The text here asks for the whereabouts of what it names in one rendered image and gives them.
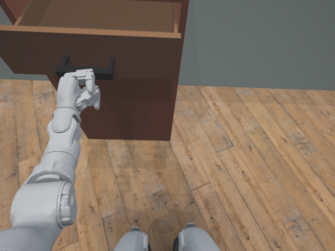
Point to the left robot thigh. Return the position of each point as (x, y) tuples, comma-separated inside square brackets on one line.
[(133, 241)]

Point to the cabinet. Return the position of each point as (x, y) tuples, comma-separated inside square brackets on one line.
[(130, 108)]

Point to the left robot forearm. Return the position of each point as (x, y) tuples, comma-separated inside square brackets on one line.
[(61, 156)]

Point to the handle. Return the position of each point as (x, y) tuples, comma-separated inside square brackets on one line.
[(104, 73)]

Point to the left robot upper arm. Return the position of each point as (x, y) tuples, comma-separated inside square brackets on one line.
[(41, 211)]

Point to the right robot thigh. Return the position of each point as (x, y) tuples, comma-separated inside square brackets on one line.
[(196, 239)]

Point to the robot thigh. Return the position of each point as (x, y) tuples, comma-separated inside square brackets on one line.
[(133, 241), (196, 239)]

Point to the robot left hand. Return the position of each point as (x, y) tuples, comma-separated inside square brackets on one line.
[(69, 94)]

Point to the drawer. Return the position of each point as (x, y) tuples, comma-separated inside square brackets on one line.
[(141, 36)]

